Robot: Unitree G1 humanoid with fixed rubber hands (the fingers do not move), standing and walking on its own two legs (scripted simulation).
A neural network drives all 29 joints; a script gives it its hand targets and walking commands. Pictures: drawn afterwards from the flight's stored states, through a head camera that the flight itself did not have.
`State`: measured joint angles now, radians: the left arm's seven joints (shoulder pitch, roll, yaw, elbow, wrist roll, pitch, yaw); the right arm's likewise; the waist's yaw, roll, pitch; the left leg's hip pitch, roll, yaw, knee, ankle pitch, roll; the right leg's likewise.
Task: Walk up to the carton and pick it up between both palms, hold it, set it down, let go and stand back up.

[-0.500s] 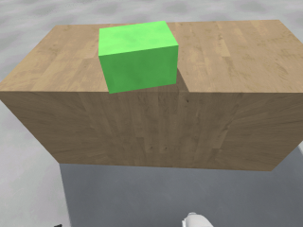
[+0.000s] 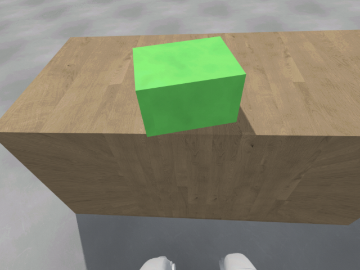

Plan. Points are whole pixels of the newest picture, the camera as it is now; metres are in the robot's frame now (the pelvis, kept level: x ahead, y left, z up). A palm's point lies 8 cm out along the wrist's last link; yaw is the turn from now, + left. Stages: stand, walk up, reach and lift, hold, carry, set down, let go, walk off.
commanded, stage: walk up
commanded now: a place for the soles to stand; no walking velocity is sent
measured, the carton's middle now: (184, 85) +0.62 +0.02 +0.06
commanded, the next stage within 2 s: none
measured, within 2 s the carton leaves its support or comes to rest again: neither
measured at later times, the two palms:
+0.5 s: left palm (33, 263) +0.16 +0.38 -0.10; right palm (291, 227) +0.25 -0.24 -0.11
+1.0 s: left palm (51, 236) +0.22 +0.37 -0.10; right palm (305, 226) +0.24 -0.27 -0.09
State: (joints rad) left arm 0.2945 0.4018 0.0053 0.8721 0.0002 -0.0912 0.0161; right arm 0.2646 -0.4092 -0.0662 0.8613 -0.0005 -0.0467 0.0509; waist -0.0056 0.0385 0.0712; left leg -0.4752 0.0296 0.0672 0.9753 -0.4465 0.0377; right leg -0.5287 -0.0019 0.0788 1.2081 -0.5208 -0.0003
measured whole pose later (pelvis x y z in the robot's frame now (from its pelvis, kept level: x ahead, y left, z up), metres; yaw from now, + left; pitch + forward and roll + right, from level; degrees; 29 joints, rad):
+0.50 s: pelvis +0.12 +0.06 -0.01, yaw +1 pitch -2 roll -3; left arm 0.33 0.40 0.01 0.87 0.00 -0.09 0.07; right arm 0.13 -0.41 -0.07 0.86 0.00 -0.03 0.05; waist -0.01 0.10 0.08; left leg -0.57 0.04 0.06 1.06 -0.44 0.06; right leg -0.48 -0.04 0.09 1.09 -0.53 0.02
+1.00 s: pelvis +0.15 +0.06 +0.00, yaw -3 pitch -3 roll -1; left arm 0.26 0.40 0.01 0.92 0.00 -0.05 0.05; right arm 0.16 -0.41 -0.07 0.86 0.00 -0.03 -0.01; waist -0.01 0.01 0.13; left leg -0.43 0.04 0.14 0.95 -0.48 0.07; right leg -0.48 0.01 0.09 0.91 -0.38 0.03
